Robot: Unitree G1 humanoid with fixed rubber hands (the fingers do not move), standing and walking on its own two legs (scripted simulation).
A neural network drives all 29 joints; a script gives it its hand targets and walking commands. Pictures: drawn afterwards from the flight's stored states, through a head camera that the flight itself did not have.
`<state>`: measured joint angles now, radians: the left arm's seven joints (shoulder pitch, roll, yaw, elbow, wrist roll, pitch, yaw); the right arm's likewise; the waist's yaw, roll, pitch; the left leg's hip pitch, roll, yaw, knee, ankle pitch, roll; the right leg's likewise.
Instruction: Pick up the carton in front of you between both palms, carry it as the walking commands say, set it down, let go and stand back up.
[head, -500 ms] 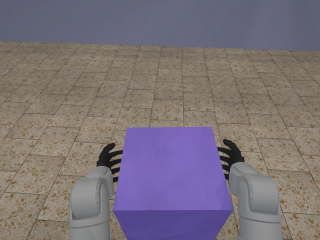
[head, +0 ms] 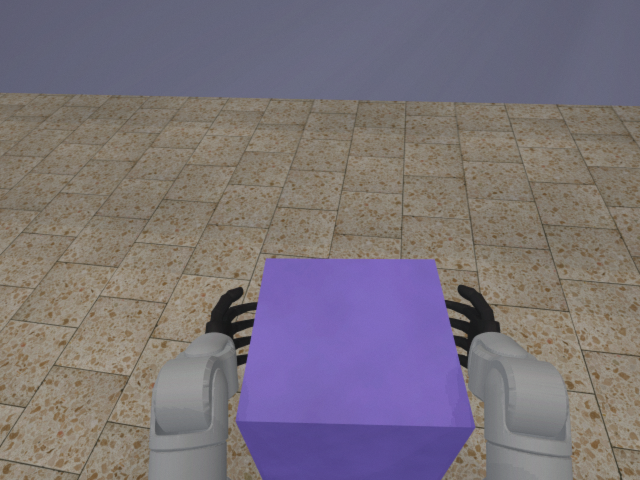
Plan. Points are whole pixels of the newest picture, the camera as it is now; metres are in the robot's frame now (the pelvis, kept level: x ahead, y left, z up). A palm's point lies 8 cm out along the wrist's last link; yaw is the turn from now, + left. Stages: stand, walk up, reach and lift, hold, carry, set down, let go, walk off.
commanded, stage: carry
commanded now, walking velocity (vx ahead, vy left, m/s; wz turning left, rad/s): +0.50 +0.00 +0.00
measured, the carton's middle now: (348, 381) +0.26 +0.00 -0.01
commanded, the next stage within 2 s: none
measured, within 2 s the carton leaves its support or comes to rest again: neither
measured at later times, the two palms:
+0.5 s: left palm (245, 170) +0.60 +0.17 +0.08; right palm (420, 163) +0.59 -0.13 +0.09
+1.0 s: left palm (267, 115) +0.74 +0.14 +0.10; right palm (423, 111) +0.73 -0.16 +0.10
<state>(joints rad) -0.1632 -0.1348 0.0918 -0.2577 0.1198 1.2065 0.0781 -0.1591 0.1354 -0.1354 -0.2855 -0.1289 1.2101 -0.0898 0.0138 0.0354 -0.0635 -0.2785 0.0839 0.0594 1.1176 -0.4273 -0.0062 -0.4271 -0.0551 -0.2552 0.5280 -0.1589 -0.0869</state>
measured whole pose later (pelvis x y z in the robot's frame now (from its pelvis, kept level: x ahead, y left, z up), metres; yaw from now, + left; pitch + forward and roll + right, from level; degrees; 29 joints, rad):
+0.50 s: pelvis +0.32 +0.03 +0.00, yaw -3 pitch +3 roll +1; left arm -0.18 -0.14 0.14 -0.37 0.12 1.23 0.08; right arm -0.21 0.14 -0.11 -0.31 -0.11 1.20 -0.09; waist -0.01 -0.04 -0.03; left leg -0.44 0.04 0.26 0.48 -0.09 0.09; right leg -0.22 -0.06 -0.07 1.01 -0.51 0.04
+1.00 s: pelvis +0.47 +0.00 +0.01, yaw -2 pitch +4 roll +0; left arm -0.17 -0.14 0.11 -0.28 0.12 1.22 0.08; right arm -0.18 0.14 -0.13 -0.28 -0.13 1.21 -0.08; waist 0.00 0.02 -0.14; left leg -0.22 0.07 0.20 0.51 -0.33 -0.01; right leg -0.26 -0.06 -0.17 0.51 -0.30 0.01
